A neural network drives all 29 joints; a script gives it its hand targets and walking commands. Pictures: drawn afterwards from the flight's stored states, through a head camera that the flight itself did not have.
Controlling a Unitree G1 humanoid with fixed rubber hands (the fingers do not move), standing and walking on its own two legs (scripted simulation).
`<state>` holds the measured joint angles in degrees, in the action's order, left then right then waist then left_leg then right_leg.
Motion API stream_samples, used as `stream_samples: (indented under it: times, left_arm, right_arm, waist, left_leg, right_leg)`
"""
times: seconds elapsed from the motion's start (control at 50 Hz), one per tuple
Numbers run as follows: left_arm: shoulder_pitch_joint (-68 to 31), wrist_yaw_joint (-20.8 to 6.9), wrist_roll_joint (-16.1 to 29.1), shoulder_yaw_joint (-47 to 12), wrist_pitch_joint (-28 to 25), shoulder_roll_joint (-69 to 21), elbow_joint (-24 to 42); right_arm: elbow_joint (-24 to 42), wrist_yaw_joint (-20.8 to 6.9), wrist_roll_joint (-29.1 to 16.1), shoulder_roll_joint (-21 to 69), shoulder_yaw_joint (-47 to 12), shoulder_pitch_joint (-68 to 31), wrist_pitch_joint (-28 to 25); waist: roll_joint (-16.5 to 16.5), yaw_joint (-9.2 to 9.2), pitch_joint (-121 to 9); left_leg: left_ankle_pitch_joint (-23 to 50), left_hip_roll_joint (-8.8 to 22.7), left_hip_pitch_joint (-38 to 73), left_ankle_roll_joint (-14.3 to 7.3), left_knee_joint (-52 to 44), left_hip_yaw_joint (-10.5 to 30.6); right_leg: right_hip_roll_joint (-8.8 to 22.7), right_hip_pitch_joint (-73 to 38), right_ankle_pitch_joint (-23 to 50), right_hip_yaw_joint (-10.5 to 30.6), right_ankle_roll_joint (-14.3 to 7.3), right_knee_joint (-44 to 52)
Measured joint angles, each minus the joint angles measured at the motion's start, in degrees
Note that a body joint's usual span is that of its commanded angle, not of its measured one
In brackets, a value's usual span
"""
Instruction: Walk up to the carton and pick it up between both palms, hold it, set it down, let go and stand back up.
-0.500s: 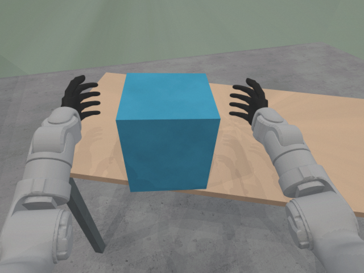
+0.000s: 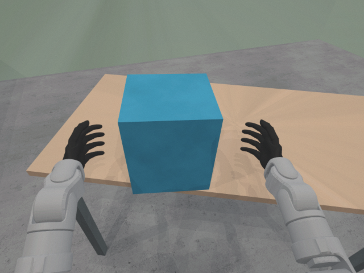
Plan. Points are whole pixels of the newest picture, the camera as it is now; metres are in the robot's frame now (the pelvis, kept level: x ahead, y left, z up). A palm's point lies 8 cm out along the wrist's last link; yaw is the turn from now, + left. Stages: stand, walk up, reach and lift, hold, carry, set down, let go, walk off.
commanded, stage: set down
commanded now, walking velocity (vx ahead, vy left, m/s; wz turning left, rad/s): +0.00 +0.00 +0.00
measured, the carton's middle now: (169, 133) +0.45 +0.04 +0.08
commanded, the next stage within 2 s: let go in 1.46 s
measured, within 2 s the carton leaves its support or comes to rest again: neither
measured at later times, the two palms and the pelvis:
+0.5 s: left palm (75, 193) +0.26 +0.22 +0.09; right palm (267, 187) +0.28 -0.17 +0.08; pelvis +0.01 +0.01 +0.00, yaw -1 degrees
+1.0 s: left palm (86, 219) +0.23 +0.21 +0.04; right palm (275, 222) +0.23 -0.19 +0.03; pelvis +0.02 +0.00 +0.00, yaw -2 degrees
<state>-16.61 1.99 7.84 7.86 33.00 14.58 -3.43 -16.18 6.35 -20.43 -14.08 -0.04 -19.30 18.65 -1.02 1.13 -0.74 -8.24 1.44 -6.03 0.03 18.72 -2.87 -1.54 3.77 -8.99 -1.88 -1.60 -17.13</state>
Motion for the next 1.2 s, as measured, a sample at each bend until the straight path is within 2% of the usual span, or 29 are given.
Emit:
stream_samples:
  times: [0.28, 0.68, 0.94, 1.2]
  left_arm:
    - [11.6, -0.5, -0.6, -0.5, -1.3, -1.9, 9.8]
    - [25.3, 0.2, 1.5, -5.2, -8.9, -2.4, 15.4]
    - [31.0, -0.5, 1.6, -7.6, -13.8, -1.4, 12.9]
    - [32.0, -1.8, -0.9, -7.9, -19.7, -1.8, 2.9]
  right_arm:
    - [10.3, 0.0, 2.3, 1.5, -0.7, 11.2, -1.4]
    - [19.4, -1.0, 5.9, 2.5, -2.0, 26.8, -4.6]
    - [20.2, -1.3, 8.5, 2.3, -3.4, 34.7, -7.8]
    - [12.8, -2.4, 11.9, 3.9, -2.4, 36.9, -12.8]
  waist:
    - [0.1, 0.82, 1.4]
    - [1.0, 1.8, 2.4]
    - [1.8, 1.81, 2.1]
    - [1.5, 2.23, 3.3]
  left_leg:
    - [0.0, -0.3, 1.3, -0.2, -0.7, -0.2]
    - [0.3, -0.6, 1.7, -0.2, -2.7, -0.6]
    - [0.0, 0.0, 1.3, 0.4, -3.2, -0.7]
    - [-0.6, 0.4, 1.2, 0.7, -2.7, -0.7]
  right_leg:
    - [0.1, -1.1, 0.0, 0.6, 0.2, 0.5]
    - [0.2, -0.8, 0.1, 1.5, 0.3, 1.5]
    - [-0.4, -0.3, 0.0, 1.9, -0.2, 2.2]
    - [-0.9, -0.2, -0.3, 2.2, -0.6, 1.9]
